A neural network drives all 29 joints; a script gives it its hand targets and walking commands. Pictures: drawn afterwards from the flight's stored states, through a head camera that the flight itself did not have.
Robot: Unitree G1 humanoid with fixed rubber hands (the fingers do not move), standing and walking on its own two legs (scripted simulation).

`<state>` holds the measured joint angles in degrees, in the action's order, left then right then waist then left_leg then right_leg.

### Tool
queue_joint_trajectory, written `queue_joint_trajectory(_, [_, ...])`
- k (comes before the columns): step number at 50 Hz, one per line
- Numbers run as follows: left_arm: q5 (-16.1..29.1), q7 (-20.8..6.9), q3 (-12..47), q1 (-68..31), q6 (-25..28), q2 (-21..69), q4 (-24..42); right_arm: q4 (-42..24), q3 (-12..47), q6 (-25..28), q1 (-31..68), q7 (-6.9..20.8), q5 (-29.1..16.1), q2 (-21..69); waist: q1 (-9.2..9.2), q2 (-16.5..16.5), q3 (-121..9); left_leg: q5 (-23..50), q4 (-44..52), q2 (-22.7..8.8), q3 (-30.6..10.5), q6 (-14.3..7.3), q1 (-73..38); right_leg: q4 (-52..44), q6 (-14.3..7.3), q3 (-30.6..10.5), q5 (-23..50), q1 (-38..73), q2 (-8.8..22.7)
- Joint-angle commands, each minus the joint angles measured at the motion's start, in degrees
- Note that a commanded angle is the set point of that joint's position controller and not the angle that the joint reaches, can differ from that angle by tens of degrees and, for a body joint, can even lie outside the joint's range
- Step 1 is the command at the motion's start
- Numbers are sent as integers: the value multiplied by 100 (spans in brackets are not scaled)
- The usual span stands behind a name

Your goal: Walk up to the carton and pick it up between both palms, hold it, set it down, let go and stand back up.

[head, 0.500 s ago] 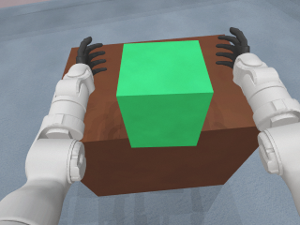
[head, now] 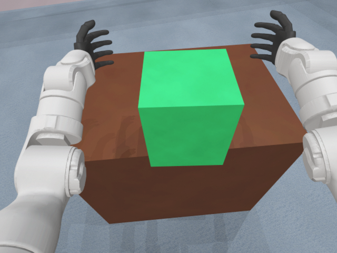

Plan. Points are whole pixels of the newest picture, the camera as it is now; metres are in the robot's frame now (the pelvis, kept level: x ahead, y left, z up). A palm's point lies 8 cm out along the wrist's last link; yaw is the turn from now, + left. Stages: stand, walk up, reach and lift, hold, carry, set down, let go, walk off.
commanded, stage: set down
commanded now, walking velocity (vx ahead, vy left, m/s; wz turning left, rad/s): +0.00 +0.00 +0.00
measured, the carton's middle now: (185, 111) +0.47 +0.00 +0.05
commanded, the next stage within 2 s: let go in 1.88 s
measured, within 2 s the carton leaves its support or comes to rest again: neither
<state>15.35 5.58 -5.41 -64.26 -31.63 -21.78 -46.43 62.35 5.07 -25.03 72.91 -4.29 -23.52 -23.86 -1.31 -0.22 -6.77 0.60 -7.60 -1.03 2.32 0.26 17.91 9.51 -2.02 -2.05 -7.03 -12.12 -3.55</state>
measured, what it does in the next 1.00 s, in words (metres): stands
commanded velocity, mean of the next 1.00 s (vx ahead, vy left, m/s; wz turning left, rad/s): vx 0.00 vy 0.00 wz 0.00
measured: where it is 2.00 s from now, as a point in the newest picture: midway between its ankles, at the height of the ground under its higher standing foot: outside the picture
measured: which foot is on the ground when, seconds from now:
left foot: down 0.00-1.00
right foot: down 0.00-1.00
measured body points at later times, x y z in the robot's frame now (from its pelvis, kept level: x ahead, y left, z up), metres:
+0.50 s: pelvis -0.01 +0.00 +0.00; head +0.01 +0.00 +0.45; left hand +0.42 +0.22 +0.18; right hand +0.44 -0.19 +0.18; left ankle +0.03 +0.12 -0.75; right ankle -0.04 -0.09 -0.75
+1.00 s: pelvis +0.00 +0.00 +0.00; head -0.01 +0.01 +0.45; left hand +0.36 +0.21 +0.12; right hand +0.39 -0.20 +0.13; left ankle +0.03 +0.12 -0.75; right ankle -0.04 -0.09 -0.75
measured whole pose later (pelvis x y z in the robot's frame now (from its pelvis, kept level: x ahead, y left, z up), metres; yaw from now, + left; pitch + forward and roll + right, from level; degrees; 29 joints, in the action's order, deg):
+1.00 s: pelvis +0.00 +0.00 +0.00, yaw +0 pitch +1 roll +1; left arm 6.0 3.9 -10.7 -24.3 -31.5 -8.1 -12.2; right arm 27.8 1.1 -19.4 30.8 -5.0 -17.6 -19.0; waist -1.4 -1.6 -2.3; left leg 0.0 -6.0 -0.4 2.8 0.1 6.5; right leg 10.5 -2.7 -2.5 -8.8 -2.0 -2.9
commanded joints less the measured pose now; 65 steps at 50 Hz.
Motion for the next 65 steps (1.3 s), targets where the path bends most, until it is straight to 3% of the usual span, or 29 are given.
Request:
queue_joint_trajectory(1, [-45, -42, -129, -2000, -100, -520, 910, -796, -173, 34, 2077, 84, 0, -811, 67, 231, -2477, 1910, -834, 30, -410, 99, -3828, -312, 546, 144, 1620, -991, 114])
queue_joint_trajectory(2, [-140, -85, -194, -1857, -152, -507, 713, -637, -99, -12, 1966, 106, 10, -758, -35, 124, -2325, 1748, -804, -11, -387, 99, -3810, -338, 551, 118, 1415, -1015, 94])
queue_joint_trajectory(4, [-269, -106, -234, -1597, -172, -380, 1180, -935, -166, 3, 1602, 127, 26, -698, 45, 361, -2297, 2021, -799, 7, -411, 104, -4007, -381, 529, 83, 1642, -1020, 88])
queue_joint_trajectory(10, [-603, -123, -747, -1055, -232, -429, 1792, -1749, -251, 66, 1183, 130, 229, -674, -97, -161, -2406, 2167, -573, 19, -405, 2, -3845, -298, 562, 58, 2144, -356, 78])
queue_joint_trajectory(12, [-602, -148, -711, -913, -213, -333, 2090, -1870, -137, 67, 995, 137, 65, -530, -151, -51, -2336, 2029, -588, 40, -320, -27, -3661, -200, 560, 4, 2172, -160, 107])
queue_joint_trajectory(15, [-412, -72, -564, -1352, -221, -355, 2468, -2248, -388, 50, 1295, 98, 135, -691, 29, 3, -2494, 1723, -588, 27, -316, -23, -3534, -174, 498, 25, 1851, -279, 128])
queue_joint_trajectory(17, [-490, -98, -594, -842, -232, -207, 1988, -1879, -282, 8, 626, 121, 206, -537, -53, 38, -1913, 1296, -572, 12, -310, -60, -3437, -236, 465, 0, 1334, -423, 111])
queue_joint_trajectory(18, [-445, -87, -521, -745, -209, -136, 2220, -1975, -467, 44, 451, 114, 250, -562, 108, 150, -1998, 1384, -620, 32, -333, -14, -3562, -250, 445, 51, 1336, -443, 109])
queue_joint_trajectory(20, [-581, -144, -553, -522, -244, -34, 2323, -2146, -556, 60, 315, 82, 381, -639, 138, 235, -2021, 1495, -562, 99, -303, 6, -3789, -361, 421, 49, 1432, -439, 89])
queue_joint_trajectory(21, [-665, -196, -722, 108, -267, 8, 2173, -2317, -416, 54, -111, 65, 483, -549, 60, -40, -2010, 1567, -585, 93, -290, -48, -3804, -326, 480, 42, 1569, -266, 115])
queue_joint_trajectory(25, [-569, -238, -516, 252, -137, 254, 2535, -2864, -607, 191, -260, 43, 556, -354, 194, -64, -1734, 1181, -410, 98, -301, -98, -3247, -206, 495, 14, 1637, 12, 161])
queue_joint_trajectory(28, [-661, -63, -720, -219, 62, 8, 2898, -3157, -720, 314, 40, 49, 579, -344, -11, -72, -1868, 904, -457, 80, -232, -165, -2967, -79, 404, 19, 1248, -70, 215])
queue_joint_trajectory(30, [-680, -18, -682, 272, 75, 151, 2590, -2560, -499, 293, -755, 67, 482, -116, -91, -89, -1441, 663, -505, 60, -196, -173, -2758, -34, 322, -23, 887, -52, 219])
queue_joint_trajectory(31, [-662, -29, -750, 75, 78, 109, 2464, -2580, -448, 298, -439, 55, 495, -78, -150, -158, -1396, 420, -492, 79, -186, -246, -2762, -26, 356, -68, 721, -125, 248])
queue_joint_trajectory(34, [-801, 3, -674, 318, 169, 304, 2564, -2693, -432, 358, -784, 33, 452, -96, -133, 3, -1112, 158, -495, 73, -198, -266, -2659, 0, 313, -75, 442, -125, 259])
queue_joint_trajectory(36, [-754, -33, -711, 903, 231, 431, 2534, -2991, -303, 482, -1142, -15, 491, 34, -184, -299, -1225, 482, -481, 91, -146, -332, -2797, 26, 363, -94, 901, 57, 292])
queue_joint_trajectory(38, [-814, -84, -695, 1187, 294, 553, 3055, -3580, -538, 612, -1352, -49, 575, -197, -39, -253, -1760, 1070, -409, 62, -228, -285, -3087, 69, 403, -51, 1616, 322, 228])
queue_joint_trajectory(40, [-820, -105, -672, 1235, 291, 526, 3212, -3695, -734, 648, -1347, -82, 746, -451, 88, -223, -1810, 1219, -523, 50, -240, -190, -3255, 68, 342, -29, 1537, 157, 200])
queue_joint_trajectory(46, [-1000, -139, -643, 2433, 197, 859, 4202, -4143, -651, 688, -2843, -80, 614, -189, -36, -52, -1512, 1608, -392, 68, -188, -120, -3522, 25, 261, -44, 1895, 352, 180])
queue_joint_trajectory(47, [-935, -169, -500, 2161, 145, 911, 4439, -4087, -561, 683, -2631, -78, 525, -146, 10, 69, -1254, 1530, -420, 124, -198, -113, -3445, 0, 225, -73, 1799, 225, 171])
queue_joint_trajectory(48, [-1000, -191, -525, 2678, 99, 1055, 4500, -4204, -589, 680, -3091, -66, 534, -229, 68, 104, -1197, 1689, -450, 70, -185, -55, -3542, -37, 219, -33, 1807, 237, 151])
queue_joint_trajectory(49, [-1009, -205, -652, 2092, 77, 796, 4434, -4220, -705, 678, -2373, -62, 621, -233, -30, 16, -1023, 1221, -449, 59, -175, -82, -3271, -40, 236, -34, 1307, 33, 138])
queue_joint_trajectory(50, [-1072, -224, -522, 3202, 94, 1114, 4182, -3959, -489, 717, -3586, 9, 528, -8, -105, 75, -687, 1138, -427, 22, -149, -84, -3345, -86, 194, -100, 1166, 111, 168])
queue_joint_trajectory(51, [-833, -220, -402, 2300, 126, 900, 4666, -4412, -598, 765, -2602, 1, 502, -159, 26, -24, -843, 829, -397, 6, -164, -125, -3160, -91, 224, -95, 943, -108, 149])
queue_joint_trajectory(55, [-918, -79, -460, 2927, 196, 1017, 4730, -4574, -503, 867, -3270, 54, 453, -240, -174, -116, -765, 653, -361, -31, -120, -178, -3162, 35, 203, -128, 788, -35, 187])
queue_joint_trajectory(56, [-891, -52, -442, 2840, 249, 1004, 4733, -4615, -622, 930, -3177, 76, 532, -317, -103, -173, -741, 587, -381, -43, -127, -201, -3132, 32, 210, -77, 671, -133, 186])
queue_joint_trajectory(58, [-873, -61, -326, 2999, 435, 1123, 4784, -4700, -550, 1089, -3468, 93, 463, -224, -150, 35, -773, 441, -416, -27, -95, -160, -3245, 9, 154, -92, 398, -157, 205])
queue_joint_trajectory(61, [-921, -75, -330, 3881, 646, 1343, 4473, -5012, -543, 1311, -4241, 70, 558, -65, -159, -173, -817, 534, -455, -37, -98, -241, -3187, 3, 182, -147, 577, -51, 284])
queue_joint_trajectory(65, [-1036, -167, -370, 3840, 877, 1206, 4503, -4895, -550, 1471, -4315, 41, 755, -85, -85, -377, -696, 393, -322, 26, -74, -268, -2933, 51, 277, -129, 797, 139, 254])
